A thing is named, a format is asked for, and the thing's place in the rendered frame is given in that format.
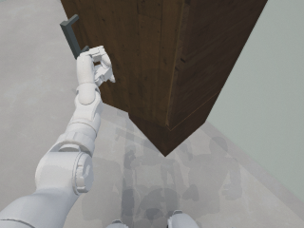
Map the left robot shin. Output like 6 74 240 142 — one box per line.
112 219 123 224

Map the robot left forearm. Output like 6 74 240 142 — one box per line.
35 83 104 188

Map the handle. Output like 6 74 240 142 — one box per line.
60 14 89 60

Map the left robot upper arm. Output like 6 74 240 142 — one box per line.
0 151 94 228

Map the cupboard door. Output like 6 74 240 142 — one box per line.
60 0 185 127

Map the robot left hand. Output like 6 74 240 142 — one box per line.
76 46 116 87

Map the right robot thigh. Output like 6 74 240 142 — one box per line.
167 213 199 228

